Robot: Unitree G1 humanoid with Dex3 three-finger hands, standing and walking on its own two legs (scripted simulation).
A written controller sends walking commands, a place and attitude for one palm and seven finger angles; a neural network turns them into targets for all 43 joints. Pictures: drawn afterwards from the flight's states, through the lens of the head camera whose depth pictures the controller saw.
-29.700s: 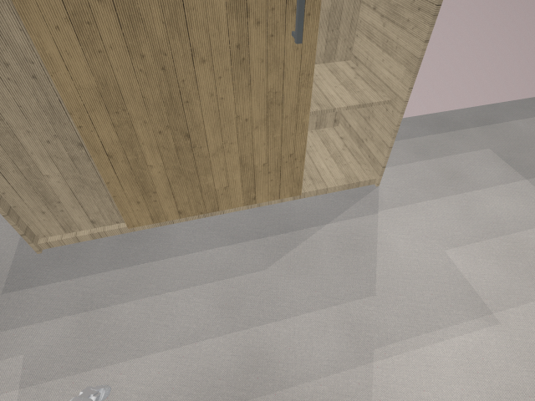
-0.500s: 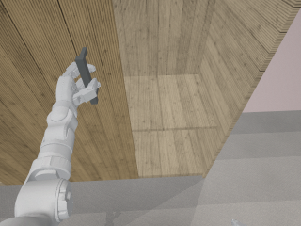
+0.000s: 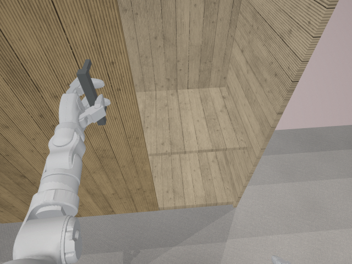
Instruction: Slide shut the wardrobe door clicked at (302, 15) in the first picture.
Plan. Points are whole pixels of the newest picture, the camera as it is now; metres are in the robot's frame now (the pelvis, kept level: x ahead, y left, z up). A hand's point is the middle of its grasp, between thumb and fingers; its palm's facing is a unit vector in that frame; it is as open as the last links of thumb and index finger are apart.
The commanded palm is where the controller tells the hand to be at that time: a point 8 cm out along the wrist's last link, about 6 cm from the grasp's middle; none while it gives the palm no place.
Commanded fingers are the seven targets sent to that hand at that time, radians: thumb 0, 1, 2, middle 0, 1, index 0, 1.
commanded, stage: grip the handle and tug to test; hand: left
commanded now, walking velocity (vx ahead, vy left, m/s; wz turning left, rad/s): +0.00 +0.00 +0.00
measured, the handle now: (95, 94) +0.48 +0.21 +0.15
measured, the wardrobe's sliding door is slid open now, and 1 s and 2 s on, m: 0.44 0.43 0.39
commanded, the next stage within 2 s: tug the door sideways, standing still in 0.24 s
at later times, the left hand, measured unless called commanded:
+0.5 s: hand (101, 108) +0.42 +0.18 +0.15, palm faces +0.12 -0.99 +0.01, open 5.7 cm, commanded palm +0.39 +0.21 +0.15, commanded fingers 0.00 0.90 0.90 -0.45 -1.40 -0.45 -1.40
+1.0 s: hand (106, 108) +0.42 +0.16 +0.15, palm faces +0.18 -0.98 -0.03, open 5.8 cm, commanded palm +0.40 +0.16 +0.15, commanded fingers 0.00 0.90 0.90 -0.45 -1.40 -0.45 -1.40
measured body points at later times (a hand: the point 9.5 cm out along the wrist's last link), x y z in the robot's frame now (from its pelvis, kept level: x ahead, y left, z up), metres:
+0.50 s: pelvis +0.03 +0.01 +0.00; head +0.04 -0.01 +0.45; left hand +0.41 +0.23 +0.15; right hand +0.16 -0.24 -0.11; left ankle -0.04 +0.10 -0.74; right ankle +0.01 -0.11 -0.74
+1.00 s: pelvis +0.01 +0.02 +0.00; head +0.03 +0.00 +0.45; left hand +0.41 +0.22 +0.15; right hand +0.12 -0.21 -0.13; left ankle -0.04 +0.10 -0.74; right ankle +0.01 -0.11 -0.74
